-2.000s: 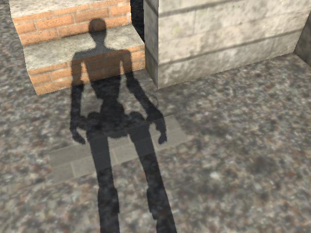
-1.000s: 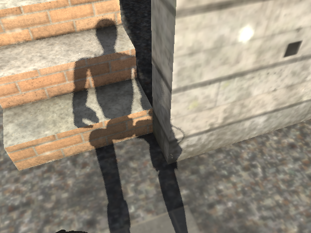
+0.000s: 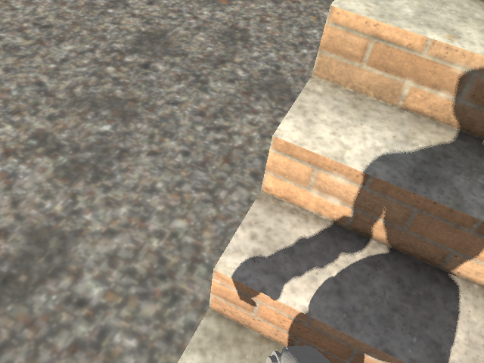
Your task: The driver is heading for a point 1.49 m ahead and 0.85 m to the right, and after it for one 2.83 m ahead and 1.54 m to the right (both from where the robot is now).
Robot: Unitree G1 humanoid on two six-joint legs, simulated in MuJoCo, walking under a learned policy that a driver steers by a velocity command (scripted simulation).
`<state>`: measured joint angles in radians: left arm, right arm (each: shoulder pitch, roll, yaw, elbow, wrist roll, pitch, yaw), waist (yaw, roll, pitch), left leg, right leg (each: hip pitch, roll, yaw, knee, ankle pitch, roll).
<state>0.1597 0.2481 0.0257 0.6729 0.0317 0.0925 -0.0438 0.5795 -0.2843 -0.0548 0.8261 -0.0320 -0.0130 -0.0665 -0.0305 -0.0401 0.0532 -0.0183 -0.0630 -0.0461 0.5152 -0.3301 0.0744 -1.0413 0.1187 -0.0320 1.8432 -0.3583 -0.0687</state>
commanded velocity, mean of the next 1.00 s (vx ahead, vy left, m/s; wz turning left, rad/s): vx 0.11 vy -0.10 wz -0.83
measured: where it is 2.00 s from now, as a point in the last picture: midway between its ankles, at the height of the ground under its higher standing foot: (312, 348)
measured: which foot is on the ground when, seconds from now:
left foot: down 0.00-0.20, up 0.22-0.58, down 0.60-0.72, up 0.74-1.00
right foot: up 0.00-0.16, down 0.18-0.54, up 0.56-0.72, down 0.74-1.00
